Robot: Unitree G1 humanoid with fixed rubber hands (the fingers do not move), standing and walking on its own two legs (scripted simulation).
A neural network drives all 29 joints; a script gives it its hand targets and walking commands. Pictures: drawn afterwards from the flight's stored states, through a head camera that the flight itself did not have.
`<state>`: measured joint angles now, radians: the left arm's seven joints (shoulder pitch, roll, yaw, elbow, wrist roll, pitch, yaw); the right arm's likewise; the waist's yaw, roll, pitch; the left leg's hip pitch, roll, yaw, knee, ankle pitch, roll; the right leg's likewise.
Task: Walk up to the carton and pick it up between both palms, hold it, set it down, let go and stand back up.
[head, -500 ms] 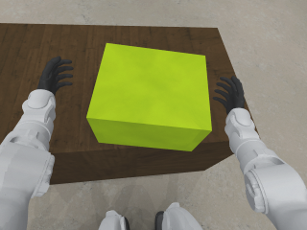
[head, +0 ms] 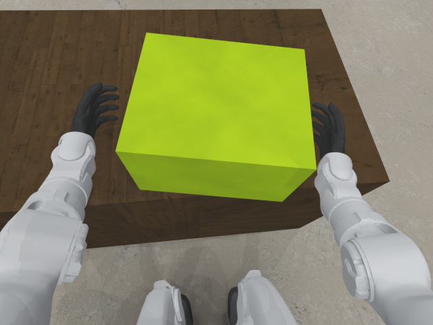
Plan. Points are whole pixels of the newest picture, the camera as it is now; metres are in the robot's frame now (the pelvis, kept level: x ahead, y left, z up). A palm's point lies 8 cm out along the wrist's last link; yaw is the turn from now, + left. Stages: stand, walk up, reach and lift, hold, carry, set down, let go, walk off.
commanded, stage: reach and lift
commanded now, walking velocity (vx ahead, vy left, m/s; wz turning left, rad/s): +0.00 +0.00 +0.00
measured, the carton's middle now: (218, 122) +0.50 -0.03 +0.00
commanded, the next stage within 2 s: none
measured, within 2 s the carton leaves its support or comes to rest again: neither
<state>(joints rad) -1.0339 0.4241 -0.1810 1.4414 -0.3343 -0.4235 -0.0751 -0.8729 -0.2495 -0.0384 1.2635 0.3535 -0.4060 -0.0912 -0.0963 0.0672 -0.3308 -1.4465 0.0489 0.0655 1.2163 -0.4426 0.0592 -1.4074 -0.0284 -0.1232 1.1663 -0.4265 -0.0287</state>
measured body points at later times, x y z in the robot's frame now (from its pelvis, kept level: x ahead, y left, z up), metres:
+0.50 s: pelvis +0.00 +0.00 +0.00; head +0.15 +0.02 +0.42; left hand +0.50 +0.18 +0.02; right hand +0.45 -0.22 +0.01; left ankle +0.04 +0.08 -0.61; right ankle +0.04 -0.11 -0.61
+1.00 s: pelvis -0.01 +0.00 +0.00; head +0.15 +0.01 +0.42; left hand +0.51 +0.16 +0.02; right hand +0.44 -0.22 +0.01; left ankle +0.04 +0.08 -0.61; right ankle +0.04 -0.11 -0.61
